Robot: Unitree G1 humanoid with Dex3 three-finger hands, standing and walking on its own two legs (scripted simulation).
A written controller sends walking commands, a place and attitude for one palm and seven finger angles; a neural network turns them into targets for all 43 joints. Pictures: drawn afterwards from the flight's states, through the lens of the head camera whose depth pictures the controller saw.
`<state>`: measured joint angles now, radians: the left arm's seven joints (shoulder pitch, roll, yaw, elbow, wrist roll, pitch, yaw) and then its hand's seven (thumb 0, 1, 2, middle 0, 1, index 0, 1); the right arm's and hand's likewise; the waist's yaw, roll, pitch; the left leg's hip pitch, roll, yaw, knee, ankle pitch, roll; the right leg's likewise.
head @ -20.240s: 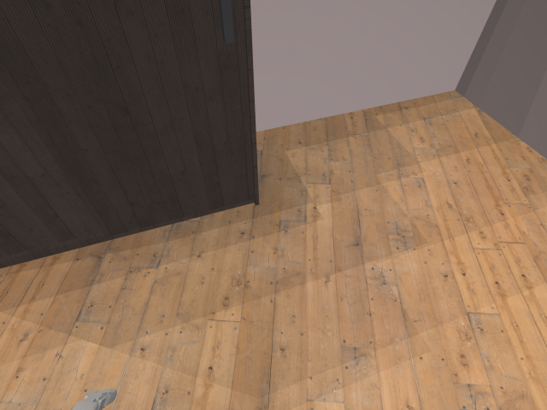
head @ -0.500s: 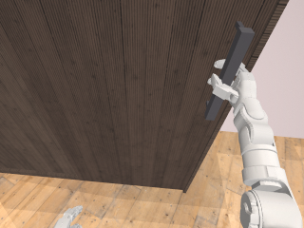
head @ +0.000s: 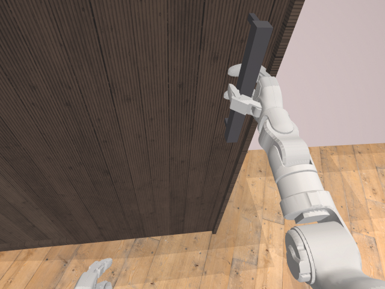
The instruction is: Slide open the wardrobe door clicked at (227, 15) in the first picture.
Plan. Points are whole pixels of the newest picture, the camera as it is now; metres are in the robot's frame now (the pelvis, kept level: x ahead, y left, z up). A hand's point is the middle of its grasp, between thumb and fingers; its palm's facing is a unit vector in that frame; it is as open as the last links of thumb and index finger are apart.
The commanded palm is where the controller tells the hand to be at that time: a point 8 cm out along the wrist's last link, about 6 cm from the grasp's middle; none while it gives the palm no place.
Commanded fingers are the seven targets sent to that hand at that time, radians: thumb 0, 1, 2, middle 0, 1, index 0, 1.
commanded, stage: tug the door sideways, standing still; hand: right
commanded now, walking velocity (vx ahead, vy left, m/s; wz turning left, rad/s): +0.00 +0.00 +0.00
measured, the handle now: (240, 86) +0.48 -0.06 +0.19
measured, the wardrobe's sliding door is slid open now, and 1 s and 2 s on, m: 0.01 0.07 0.36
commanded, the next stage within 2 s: step sideways, sliding the door along in 0.08 s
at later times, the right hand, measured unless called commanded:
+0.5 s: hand (216, 100) +0.43 -0.01 +0.19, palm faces -0.14 +0.99 -0.07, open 6.3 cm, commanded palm +0.42 -0.05 +0.20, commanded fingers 0.00 -0.90 -0.90 0.45 1.40 0.45 1.40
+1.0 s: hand (204, 100) +0.43 +0.01 +0.19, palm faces -0.06 +1.00 -0.04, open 6.2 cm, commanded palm +0.40 +0.03 +0.18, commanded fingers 0.00 -0.90 -0.90 0.45 1.40 0.45 1.40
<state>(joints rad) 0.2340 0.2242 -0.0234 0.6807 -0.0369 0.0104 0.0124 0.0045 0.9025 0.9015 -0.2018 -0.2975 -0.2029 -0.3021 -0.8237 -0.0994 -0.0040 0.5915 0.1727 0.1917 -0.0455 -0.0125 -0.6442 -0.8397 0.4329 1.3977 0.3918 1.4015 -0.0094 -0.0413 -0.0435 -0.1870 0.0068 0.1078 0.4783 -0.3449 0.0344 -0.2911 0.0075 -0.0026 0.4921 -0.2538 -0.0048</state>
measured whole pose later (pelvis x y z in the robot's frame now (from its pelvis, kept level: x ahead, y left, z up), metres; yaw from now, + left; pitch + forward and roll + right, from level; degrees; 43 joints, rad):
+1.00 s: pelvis -0.02 +0.11 +0.00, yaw +5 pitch -2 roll +4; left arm 0.07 0.17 0.02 0.65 -0.04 -0.03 0.02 0.00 0.90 0.90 -0.20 -0.30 -0.20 -0.30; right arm -0.85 -0.20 0.02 0.35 0.10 -0.11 -0.06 -0.07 -0.62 -0.88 0.45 1.40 0.31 1.40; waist -0.12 -0.04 0.29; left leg -0.54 0.09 0.01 1.02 -0.37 -0.03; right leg -0.29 -0.25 -0.09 0.60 -0.27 0.08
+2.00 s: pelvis +0.02 +0.35 +0.01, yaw +7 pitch -2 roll +5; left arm 0.05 0.18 0.02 0.56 -0.02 -0.07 -0.06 0.01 0.90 0.90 -0.20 -0.30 -0.20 -0.30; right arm -0.37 -0.13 0.12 -0.19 0.03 -0.15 -0.09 -0.01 -0.65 -0.76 0.45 1.40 0.25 1.33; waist -0.09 -0.03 0.27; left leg -0.49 -0.01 0.02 1.00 -0.44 -0.02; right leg -0.20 -0.19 -0.13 0.54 -0.29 0.03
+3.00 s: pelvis -0.07 +0.56 +0.00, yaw +12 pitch -1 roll -1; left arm 0.14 0.33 0.02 0.71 -0.05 0.00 0.09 0.01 0.90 0.90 -0.20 -0.30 -0.20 -0.30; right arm -0.48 -0.48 -0.41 0.51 0.03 -0.13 -0.07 -0.16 -0.58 -0.76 0.46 1.40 0.39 1.38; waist 0.04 -0.04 0.08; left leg -0.29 0.10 0.01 0.52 -0.20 -0.06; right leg -0.39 0.01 -0.05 0.84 -0.47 0.02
